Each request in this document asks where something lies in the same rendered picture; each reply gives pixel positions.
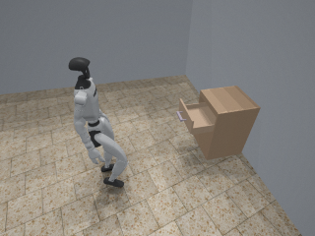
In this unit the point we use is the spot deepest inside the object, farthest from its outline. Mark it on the right robot upper arm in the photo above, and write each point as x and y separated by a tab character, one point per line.
80	101

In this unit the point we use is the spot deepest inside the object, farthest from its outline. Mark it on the handle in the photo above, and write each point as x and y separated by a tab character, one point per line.
179	116

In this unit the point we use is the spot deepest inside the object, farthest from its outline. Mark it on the left robot thigh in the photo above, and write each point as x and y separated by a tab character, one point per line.
106	128

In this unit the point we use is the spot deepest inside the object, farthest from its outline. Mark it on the right robot forearm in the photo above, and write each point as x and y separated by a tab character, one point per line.
83	132

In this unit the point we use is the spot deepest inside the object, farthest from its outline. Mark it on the cabinet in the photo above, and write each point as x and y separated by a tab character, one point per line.
235	115

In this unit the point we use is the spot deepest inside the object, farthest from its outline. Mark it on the right robot hand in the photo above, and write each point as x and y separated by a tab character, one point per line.
93	154

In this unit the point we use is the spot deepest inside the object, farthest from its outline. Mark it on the left robot hand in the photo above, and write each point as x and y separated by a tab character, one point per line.
104	116

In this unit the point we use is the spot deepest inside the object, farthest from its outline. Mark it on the robot left foot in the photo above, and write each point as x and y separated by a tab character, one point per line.
103	169

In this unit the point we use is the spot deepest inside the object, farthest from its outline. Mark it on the drawer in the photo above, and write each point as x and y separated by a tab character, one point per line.
200	118

